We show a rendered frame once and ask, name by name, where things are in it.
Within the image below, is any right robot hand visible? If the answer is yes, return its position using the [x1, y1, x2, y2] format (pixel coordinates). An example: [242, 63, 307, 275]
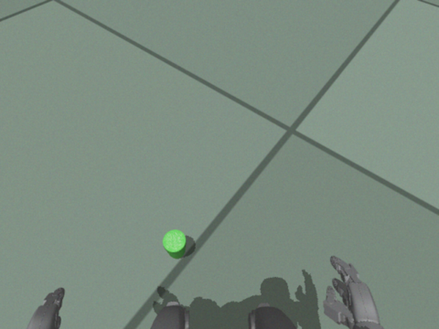
[323, 256, 380, 329]

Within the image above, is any cup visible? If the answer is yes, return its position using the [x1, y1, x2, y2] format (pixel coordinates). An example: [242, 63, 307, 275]
[163, 230, 186, 259]

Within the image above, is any left robot hand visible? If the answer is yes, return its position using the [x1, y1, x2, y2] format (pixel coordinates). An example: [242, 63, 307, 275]
[27, 288, 64, 329]

